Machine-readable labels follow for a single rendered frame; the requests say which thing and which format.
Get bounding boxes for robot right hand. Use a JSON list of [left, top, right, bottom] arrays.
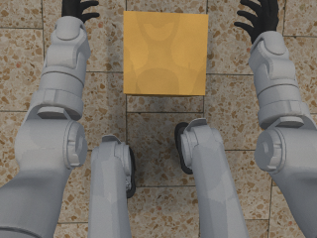
[[234, 0, 279, 44]]

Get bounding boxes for carton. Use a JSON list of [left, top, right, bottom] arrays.
[[123, 11, 209, 97]]

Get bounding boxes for robot left hand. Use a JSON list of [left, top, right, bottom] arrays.
[[61, 0, 100, 24]]

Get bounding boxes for left robot upper arm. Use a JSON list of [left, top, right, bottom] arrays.
[[0, 119, 88, 238]]

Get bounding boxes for right robot forearm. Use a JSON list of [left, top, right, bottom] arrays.
[[248, 31, 317, 131]]

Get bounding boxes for left robot forearm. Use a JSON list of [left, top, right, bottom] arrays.
[[14, 16, 91, 165]]

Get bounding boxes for right robot upper arm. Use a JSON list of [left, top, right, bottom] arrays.
[[254, 127, 317, 238]]

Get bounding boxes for robot thigh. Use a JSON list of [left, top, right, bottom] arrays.
[[87, 141, 132, 238], [180, 125, 250, 238]]

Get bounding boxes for robot left thigh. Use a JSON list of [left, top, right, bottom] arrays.
[[87, 141, 132, 238]]

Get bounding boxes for robot right thigh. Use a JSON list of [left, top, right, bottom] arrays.
[[180, 125, 250, 238]]

